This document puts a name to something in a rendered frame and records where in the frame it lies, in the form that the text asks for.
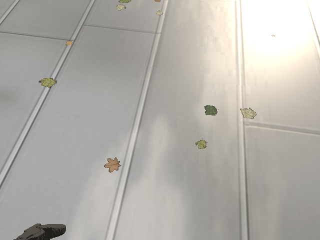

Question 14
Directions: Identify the robot left hand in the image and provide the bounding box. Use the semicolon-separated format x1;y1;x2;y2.
13;223;66;240

